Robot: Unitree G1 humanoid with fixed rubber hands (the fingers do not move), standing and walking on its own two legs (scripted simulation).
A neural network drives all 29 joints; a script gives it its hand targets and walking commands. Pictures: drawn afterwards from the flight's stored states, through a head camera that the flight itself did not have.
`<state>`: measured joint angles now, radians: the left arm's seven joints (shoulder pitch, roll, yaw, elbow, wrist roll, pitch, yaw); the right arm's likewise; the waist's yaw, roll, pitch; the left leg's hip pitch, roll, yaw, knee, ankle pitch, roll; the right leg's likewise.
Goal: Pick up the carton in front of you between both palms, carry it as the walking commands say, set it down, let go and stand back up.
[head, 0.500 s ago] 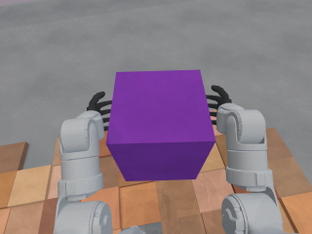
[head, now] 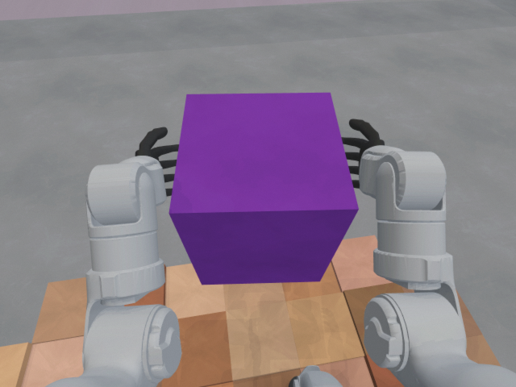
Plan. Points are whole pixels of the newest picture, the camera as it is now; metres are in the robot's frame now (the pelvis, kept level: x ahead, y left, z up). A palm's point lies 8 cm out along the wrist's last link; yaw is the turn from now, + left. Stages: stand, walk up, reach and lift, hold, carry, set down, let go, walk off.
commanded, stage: carry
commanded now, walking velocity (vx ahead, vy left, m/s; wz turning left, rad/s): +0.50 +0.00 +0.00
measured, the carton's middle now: (260, 197) +0.40 -0.02 +0.08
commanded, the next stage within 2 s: none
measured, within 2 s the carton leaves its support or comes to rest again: neither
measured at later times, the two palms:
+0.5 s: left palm (156, 103) +0.64 +0.17 +0.10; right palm (303, 95) +0.65 -0.13 +0.10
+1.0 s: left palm (171, 32) +0.88 +0.16 +0.14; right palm (290, 28) +0.89 -0.13 +0.13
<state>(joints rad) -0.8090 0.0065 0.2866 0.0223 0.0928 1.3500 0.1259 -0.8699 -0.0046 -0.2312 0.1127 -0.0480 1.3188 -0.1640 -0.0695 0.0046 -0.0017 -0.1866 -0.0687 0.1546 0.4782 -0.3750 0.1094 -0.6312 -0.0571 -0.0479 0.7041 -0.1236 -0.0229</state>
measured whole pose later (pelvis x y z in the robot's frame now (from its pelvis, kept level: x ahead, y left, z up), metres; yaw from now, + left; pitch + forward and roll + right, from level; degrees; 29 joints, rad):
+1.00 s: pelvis +0.54 +0.01 +0.00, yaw +2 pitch +4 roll +0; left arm -0.67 -0.04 0.20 0.20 0.11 1.21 0.12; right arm -0.67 -0.01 -0.19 0.22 -0.07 1.22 -0.12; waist 0.01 0.02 -0.11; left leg -0.33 0.01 0.04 0.93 -0.50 0.00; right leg -0.45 -0.01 -0.13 0.57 -0.19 -0.08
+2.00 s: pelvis +1.09 +0.06 -0.05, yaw +3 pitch +3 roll +0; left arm -0.64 -0.04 0.17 0.14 0.11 1.18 0.15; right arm -0.67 -0.02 -0.16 0.19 -0.06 1.18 -0.14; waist 0.01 0.02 -0.06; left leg -0.32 -0.04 0.02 1.20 -0.48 0.04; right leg -0.52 0.04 -0.15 0.62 -0.16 -0.13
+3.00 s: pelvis +1.67 +0.09 -0.04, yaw +3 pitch +3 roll -1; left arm -0.30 -0.16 0.10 -0.21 0.15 1.21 0.15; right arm -0.29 0.13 -0.14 -0.23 -0.14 1.25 -0.17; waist 0.01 0.05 -0.10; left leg -0.15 0.06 0.09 0.76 -0.52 -0.04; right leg -0.44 -0.02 -0.23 0.46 -0.07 -0.09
